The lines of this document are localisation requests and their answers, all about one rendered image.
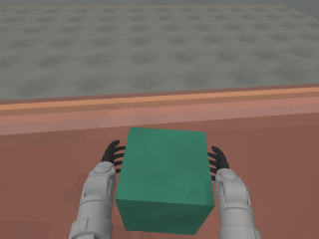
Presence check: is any right robot hand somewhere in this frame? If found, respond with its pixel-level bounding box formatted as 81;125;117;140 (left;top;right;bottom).
207;146;229;181

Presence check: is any left robot forearm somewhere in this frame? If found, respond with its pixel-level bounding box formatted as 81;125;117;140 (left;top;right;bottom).
68;161;116;239

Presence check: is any carton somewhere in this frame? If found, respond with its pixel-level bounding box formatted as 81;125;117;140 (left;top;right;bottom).
115;126;215;235

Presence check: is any left robot hand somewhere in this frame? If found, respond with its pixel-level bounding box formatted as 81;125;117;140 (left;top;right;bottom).
101;139;126;173

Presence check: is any right robot forearm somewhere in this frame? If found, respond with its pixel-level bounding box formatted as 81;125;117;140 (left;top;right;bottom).
214;168;262;239

